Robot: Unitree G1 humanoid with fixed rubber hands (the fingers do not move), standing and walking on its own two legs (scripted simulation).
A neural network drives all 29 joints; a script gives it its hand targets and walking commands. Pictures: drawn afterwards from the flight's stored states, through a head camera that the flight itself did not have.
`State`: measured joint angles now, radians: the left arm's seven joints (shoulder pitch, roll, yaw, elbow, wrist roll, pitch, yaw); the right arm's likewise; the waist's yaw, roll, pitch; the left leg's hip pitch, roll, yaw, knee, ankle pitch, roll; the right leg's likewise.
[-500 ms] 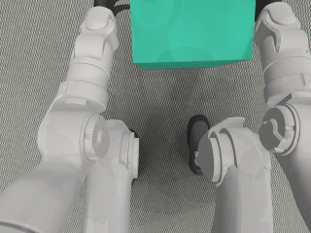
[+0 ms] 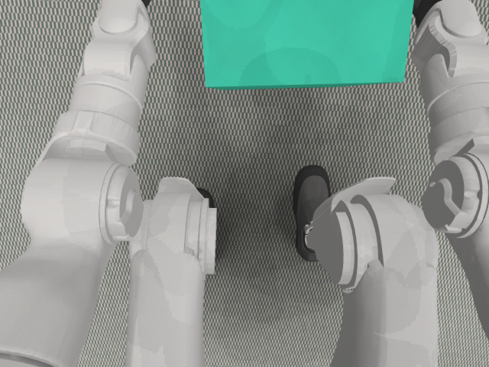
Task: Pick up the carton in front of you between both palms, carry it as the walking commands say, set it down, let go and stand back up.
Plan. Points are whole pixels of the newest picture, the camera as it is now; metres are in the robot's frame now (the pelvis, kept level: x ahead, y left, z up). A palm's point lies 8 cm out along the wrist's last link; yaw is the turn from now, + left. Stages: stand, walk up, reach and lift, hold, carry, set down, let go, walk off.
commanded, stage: set down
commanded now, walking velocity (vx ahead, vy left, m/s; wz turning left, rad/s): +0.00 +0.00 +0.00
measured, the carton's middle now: (289, 10) +0.53 -0.06 -0.24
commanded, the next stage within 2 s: let go in 1.16 s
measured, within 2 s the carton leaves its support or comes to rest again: neither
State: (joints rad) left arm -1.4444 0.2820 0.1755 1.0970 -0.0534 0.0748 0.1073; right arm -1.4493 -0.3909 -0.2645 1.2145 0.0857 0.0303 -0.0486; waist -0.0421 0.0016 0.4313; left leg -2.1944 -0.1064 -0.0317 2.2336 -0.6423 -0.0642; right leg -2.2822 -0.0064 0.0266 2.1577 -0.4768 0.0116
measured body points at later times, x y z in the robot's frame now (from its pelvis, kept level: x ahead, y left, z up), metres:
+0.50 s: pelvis +0.01 +0.00 +0.07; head +0.35 -0.03 +0.37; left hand +0.57 +0.13 -0.05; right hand +0.54 -0.25 -0.06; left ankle +0.10 +0.12 -0.33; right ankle +0.14 -0.12 -0.33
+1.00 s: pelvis +0.03 -0.01 +0.20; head +0.35 -0.04 +0.52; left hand +0.57 +0.14 +0.09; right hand +0.54 -0.26 +0.09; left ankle +0.10 +0.12 -0.33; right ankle +0.14 -0.12 -0.33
